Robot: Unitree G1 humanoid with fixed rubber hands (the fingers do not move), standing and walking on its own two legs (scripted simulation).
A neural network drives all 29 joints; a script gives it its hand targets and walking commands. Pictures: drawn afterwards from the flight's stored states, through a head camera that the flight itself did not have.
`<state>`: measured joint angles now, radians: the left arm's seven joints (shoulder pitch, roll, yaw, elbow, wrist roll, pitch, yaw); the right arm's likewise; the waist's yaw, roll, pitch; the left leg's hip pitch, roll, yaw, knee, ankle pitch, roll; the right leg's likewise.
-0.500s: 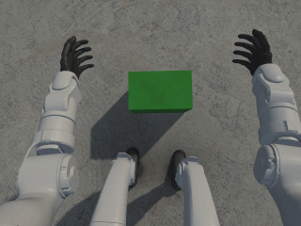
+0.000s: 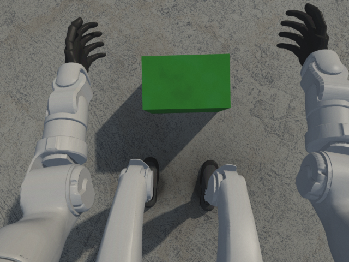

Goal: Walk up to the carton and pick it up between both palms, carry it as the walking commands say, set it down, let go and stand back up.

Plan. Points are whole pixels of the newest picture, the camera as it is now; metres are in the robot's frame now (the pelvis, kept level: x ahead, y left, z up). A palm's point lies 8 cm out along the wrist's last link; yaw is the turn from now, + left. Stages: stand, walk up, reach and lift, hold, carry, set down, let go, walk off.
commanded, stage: reach and lift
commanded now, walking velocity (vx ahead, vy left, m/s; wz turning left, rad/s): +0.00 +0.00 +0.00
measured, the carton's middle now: (185, 88) +0.50 +0.00 -0.47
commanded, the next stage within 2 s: none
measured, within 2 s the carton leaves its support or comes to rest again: neither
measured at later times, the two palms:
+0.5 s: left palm (105, 78) +0.48 +0.22 -0.26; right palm (271, 72) +0.52 -0.22 -0.26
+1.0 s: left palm (116, 85) +0.48 +0.23 -0.38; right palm (250, 86) +0.51 -0.21 -0.40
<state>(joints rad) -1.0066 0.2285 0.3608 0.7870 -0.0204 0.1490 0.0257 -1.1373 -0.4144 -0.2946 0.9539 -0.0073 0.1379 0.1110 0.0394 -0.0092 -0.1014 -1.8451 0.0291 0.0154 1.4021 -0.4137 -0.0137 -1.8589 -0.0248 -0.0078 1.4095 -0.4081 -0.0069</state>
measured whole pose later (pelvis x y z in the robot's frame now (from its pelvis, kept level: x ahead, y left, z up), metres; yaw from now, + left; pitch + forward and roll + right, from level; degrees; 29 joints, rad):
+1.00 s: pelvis -0.04 +0.00 -0.21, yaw +2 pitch +37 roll +2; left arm -1.36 0.39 0.12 1.09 -0.30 0.04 0.11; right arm -1.42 -0.52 -0.03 1.16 0.26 0.03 -0.04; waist 0.03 0.04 0.38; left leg -2.29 0.01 0.01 2.19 -0.54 -0.02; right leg -2.31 -0.04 0.02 2.21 -0.55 -0.02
